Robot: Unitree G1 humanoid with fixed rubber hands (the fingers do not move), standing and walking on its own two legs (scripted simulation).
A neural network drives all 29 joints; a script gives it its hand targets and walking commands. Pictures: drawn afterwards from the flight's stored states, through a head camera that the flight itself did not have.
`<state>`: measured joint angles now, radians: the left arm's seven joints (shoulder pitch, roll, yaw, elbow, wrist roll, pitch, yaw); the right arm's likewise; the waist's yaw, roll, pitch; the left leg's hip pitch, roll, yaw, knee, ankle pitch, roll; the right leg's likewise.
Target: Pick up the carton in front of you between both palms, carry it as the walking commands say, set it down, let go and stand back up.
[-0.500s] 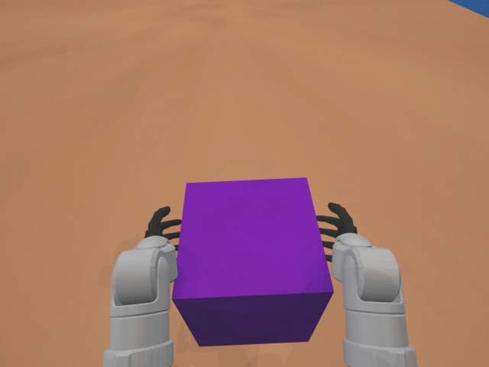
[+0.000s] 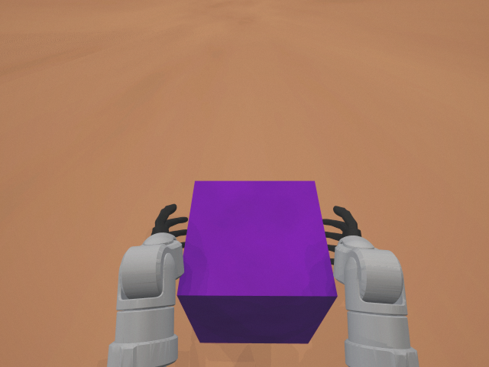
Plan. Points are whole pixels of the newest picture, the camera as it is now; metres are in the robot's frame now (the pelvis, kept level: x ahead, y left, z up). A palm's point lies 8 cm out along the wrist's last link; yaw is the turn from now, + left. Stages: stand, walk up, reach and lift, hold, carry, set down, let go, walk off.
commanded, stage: carry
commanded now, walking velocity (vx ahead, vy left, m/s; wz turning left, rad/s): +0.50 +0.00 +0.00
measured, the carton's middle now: (254, 266) +0.31 +0.01 -0.02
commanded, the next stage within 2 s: none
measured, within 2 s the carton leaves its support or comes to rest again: neither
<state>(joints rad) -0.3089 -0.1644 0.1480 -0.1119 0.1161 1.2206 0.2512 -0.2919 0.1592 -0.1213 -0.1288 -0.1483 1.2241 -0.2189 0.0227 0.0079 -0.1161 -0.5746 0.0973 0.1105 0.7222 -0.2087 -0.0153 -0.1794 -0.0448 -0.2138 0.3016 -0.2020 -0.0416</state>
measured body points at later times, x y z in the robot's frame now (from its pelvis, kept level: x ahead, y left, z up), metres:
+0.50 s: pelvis +0.31 +0.01 +0.00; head +0.31 +0.02 +0.45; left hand +0.62 +0.15 +0.08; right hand +0.60 -0.14 +0.08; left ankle +0.22 +0.12 -0.75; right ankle +0.44 -0.13 -0.72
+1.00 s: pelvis +0.63 -0.02 -0.01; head +0.64 -0.03 +0.44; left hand +0.94 +0.11 +0.08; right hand +0.93 -0.18 +0.08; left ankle +0.78 +0.10 -0.72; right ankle +0.51 -0.11 -0.75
